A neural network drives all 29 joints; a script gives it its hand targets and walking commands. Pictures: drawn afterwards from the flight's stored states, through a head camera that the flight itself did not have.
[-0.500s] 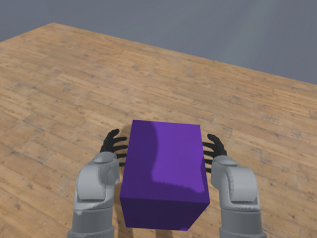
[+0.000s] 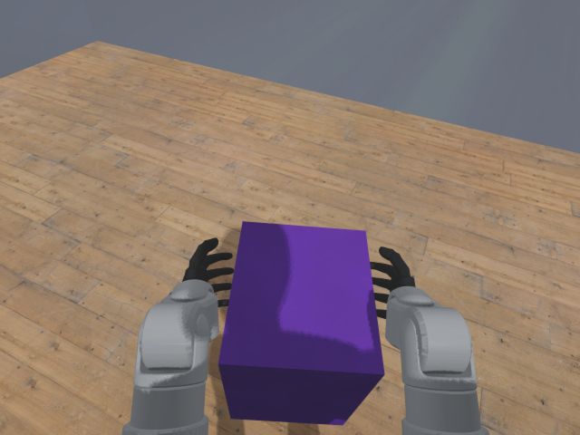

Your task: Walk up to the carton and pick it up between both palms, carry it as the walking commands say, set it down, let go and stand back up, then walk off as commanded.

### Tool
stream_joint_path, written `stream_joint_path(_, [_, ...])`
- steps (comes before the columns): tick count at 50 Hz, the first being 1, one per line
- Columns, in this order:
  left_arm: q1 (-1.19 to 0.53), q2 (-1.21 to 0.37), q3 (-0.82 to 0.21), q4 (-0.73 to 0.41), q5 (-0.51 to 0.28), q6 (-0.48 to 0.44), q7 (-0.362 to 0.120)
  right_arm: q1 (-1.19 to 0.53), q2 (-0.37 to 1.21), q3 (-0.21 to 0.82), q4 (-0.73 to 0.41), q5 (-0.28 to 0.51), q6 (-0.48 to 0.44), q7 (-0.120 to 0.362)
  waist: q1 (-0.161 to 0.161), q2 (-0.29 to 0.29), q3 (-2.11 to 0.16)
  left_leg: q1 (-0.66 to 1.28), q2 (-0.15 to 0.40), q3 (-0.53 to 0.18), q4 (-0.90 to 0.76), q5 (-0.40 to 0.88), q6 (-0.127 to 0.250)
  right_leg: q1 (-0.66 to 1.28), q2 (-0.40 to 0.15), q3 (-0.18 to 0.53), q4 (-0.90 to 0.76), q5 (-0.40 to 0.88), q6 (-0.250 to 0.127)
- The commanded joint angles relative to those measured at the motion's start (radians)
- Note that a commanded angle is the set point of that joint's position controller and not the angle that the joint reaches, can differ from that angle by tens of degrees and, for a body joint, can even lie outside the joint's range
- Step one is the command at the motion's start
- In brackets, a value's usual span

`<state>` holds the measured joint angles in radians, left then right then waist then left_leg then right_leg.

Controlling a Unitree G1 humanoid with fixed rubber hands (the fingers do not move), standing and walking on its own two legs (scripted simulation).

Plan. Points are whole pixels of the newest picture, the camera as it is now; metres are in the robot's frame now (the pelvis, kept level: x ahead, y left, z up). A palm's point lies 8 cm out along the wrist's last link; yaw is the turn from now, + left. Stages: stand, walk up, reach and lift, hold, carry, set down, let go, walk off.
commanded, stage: carry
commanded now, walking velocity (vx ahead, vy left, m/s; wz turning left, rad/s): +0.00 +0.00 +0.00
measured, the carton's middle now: (295, 328) +0.29 +0.00 +0.01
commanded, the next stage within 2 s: none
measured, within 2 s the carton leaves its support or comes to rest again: neither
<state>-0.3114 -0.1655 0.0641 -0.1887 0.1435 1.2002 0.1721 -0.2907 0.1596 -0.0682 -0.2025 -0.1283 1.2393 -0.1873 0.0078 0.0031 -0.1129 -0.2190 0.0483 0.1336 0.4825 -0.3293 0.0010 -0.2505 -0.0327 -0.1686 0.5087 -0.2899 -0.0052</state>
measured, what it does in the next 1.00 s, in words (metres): shifts its weight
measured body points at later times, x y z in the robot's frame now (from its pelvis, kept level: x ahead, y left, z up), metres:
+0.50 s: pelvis -0.05 +0.00 +0.00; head -0.09 -0.01 +0.45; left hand +0.24 +0.13 +0.10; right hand +0.24 -0.13 +0.09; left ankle -0.07 +0.10 -0.74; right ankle -0.05 -0.10 -0.74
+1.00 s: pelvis -0.08 +0.00 +0.00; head -0.11 +0.00 +0.45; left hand +0.22 +0.14 +0.09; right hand +0.22 -0.12 +0.09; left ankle -0.07 +0.10 -0.74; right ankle -0.06 -0.10 -0.74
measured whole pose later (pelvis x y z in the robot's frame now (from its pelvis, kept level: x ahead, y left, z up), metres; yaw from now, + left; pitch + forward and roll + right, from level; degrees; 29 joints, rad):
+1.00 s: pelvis -0.08 +0.00 +0.00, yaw +1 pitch +2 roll +0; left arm -0.31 -0.17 0.08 -0.13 0.15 1.23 0.16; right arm -0.31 0.16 -0.06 -0.14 -0.15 1.27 -0.18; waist 0.01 0.00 -0.13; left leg -0.28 0.03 0.12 0.48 -0.23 0.02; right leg -0.28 -0.06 -0.19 0.48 -0.22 -0.03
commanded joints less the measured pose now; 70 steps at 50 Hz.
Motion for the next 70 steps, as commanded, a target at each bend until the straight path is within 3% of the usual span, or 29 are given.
stream_joint_path(1, [-0.36, -1.019, -0.628, 0.004, -0.416, 0.01, -0.275, -0.471, 1.012, 0.649, -0.083, 0.441, -0.034, 0.289, 0.0, 0.003, -0.299, 0.127, 0.127, -0.081, 0.02, 0.657, 0.007, 0.149, -0.137, 0.091, 0.016, 0.683, -0.015])
stream_joint_path(7, [-0.377, -1.02, -0.622, 0.009, -0.423, 0.015, -0.281, -0.48, 1.014, 0.649, -0.076, 0.441, -0.033, 0.289, -0.001, -0.008, -0.274, 0.078, 0.122, -0.095, 0.009, 0.474, 0.022, 0.15, -0.153, 0.104, -0.001, 0.609, -0.019])
stream_joint_path(14, [-0.389, -1.017, -0.611, 0.025, -0.424, 0.024, -0.286, -0.502, 1.007, 0.64, -0.061, 0.442, -0.021, 0.292, 0.002, 0.0, -0.215, 0.063, 0.121, -0.113, -0.045, 0.353, 0.036, 0.09, -0.137, 0.106, -0.058, 0.341, -0.014])
stream_joint_path(26, [-0.416, -1.026, -0.601, 0.059, -0.43, 0.031, -0.298, -0.527, 1.014, 0.632, -0.026, 0.435, -0.015, 0.296, 0.003, -0.006, -0.18, 0.018, 0.108, -0.129, -0.083, 0.215, 0.048, 0.065, -0.138, 0.117, -0.105, 0.223, -0.019])
stream_joint_path(66, [-0.43, -1.051, -0.598, 0.047, -0.438, 0.039, -0.296, -0.531, 1.031, 0.615, -0.013, 0.435, -0.009, 0.302, 0.002, -0.001, -0.217, -0.022, 0.1, -0.161, -0.077, 0.226, 0.059, 0.034, -0.142, 0.118, -0.096, 0.165, -0.022])
stream_joint_path(68, [-0.445, -1.054, -0.598, 0.035, -0.44, 0.038, -0.298, -0.546, 1.036, 0.618, -0.022, 0.437, -0.01, 0.301, 0.002, 0.011, -0.192, -0.028, 0.097, -0.15, -0.148, 0.034, 0.049, 0.04, -0.141, 0.11, -0.156, 0.003, -0.016])
stream_joint_path(70, [-0.476, -1.051, -0.598, 0.032, -0.443, 0.04, -0.302, -0.557, 1.039, 0.617, -0.02, 0.442, -0.007, 0.302, -0.001, -0.005, -0.152, -0.07, 0.057, -0.138, -0.159, -0.203, 0.064, 0.034, -0.127, 0.125, -0.196, -0.24, -0.038])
